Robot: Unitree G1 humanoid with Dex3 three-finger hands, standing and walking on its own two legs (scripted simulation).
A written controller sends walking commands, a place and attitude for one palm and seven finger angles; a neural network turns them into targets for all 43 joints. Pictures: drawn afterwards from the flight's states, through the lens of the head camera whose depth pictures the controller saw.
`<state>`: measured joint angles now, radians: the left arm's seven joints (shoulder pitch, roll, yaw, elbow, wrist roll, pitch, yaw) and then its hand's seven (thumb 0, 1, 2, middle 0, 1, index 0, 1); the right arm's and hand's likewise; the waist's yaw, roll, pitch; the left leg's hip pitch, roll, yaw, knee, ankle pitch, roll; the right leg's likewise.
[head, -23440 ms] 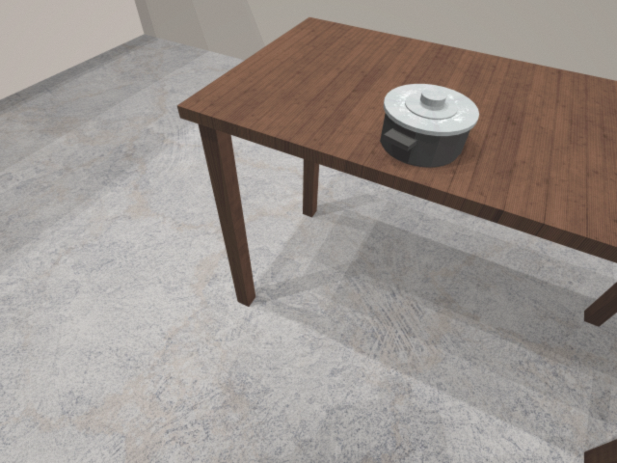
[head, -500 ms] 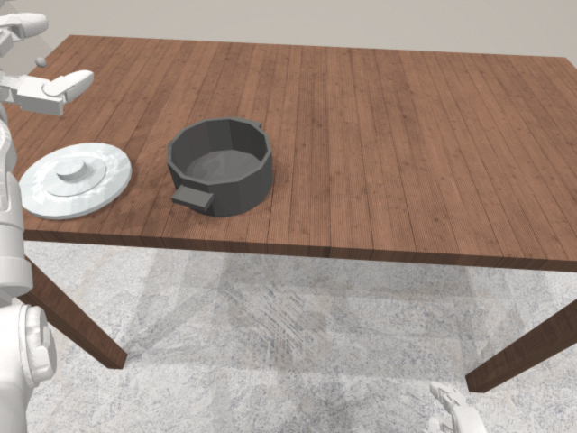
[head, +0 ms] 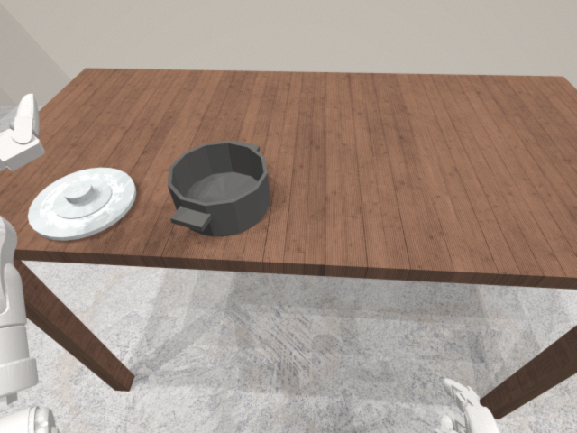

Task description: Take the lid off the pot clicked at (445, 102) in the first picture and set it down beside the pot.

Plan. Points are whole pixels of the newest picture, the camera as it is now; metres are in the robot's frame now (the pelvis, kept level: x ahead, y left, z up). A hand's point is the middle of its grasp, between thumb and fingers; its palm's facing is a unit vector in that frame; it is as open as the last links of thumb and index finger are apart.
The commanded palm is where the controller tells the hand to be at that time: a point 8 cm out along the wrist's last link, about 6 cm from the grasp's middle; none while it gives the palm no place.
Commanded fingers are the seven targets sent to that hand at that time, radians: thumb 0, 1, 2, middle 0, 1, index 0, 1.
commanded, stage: draw the hand back to the body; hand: left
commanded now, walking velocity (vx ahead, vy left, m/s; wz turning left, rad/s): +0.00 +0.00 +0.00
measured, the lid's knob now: (78, 192) +0.44 +0.40 +0.08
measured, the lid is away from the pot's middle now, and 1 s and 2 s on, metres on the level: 0.24 0.24 0.24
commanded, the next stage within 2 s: step back with the hand held close in 1.06 s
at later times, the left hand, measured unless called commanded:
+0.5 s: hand out of the picture +0.22 +0.28 +0.29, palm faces +0.56 -0.81 -0.17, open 7.5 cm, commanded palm +0.16 +0.31 +0.28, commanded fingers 0.00 0.90 0.90 -0.20 -0.30 -0.20 -0.30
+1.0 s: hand out of the picture +0.13 +0.26 +0.27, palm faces +0.53 -0.80 -0.28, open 7.5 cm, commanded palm +0.08 +0.30 +0.27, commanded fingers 0.00 0.90 0.90 -0.20 -0.30 -0.20 -0.30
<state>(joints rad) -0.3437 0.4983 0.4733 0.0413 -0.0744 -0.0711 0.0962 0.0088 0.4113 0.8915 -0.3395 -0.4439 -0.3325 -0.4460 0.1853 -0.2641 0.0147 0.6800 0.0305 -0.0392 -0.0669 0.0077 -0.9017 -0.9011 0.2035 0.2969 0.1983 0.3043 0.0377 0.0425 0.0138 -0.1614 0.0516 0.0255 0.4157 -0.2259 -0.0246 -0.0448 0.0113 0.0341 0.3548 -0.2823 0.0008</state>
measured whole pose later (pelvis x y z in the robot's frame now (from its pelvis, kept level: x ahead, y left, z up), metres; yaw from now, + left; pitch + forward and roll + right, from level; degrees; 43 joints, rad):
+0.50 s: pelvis -0.02 +0.01 +0.00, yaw +0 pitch -5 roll -1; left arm -0.06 0.39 0.46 -0.31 -0.11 -0.10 0.09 0.02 0.88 0.90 -0.21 -0.30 -0.21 -0.30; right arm 0.14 -0.22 0.03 0.69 0.00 -0.08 -0.08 0.01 -0.90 -0.90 0.20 0.30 0.20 0.30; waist 0.07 0.04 0.04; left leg -0.11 0.04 0.02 0.38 -0.18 -0.02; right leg 0.02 0.00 0.03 0.32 -0.24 0.01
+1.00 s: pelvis -0.04 +0.02 +0.00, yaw +1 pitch -7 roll -1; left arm 0.28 0.37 0.44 -0.62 -0.11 -0.15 0.08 0.02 0.89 0.90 -0.21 -0.30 -0.21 -0.30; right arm 0.15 -0.20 0.02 0.70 -0.02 -0.13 -0.07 0.01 -0.90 -0.90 0.20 0.30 0.20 0.30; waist 0.09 0.05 0.04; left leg -0.10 0.04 0.01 0.40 -0.17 -0.01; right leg 0.04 0.00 0.02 0.31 -0.22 0.02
